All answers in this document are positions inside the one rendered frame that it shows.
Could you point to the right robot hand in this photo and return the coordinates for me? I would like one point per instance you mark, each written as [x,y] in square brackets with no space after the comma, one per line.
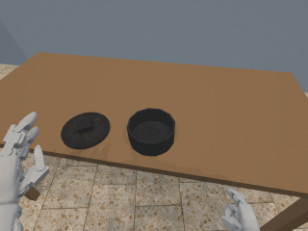
[243,218]

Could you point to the pot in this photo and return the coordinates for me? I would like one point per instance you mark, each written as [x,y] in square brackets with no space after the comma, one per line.
[151,131]

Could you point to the left robot forearm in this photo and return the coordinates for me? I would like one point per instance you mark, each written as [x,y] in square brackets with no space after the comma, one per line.
[9,217]

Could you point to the lid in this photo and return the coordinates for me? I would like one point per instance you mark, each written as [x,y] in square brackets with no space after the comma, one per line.
[85,130]

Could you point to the table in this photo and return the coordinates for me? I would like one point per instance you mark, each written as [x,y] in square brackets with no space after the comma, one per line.
[239,127]

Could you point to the left robot hand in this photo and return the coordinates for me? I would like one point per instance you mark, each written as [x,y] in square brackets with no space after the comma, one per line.
[16,149]

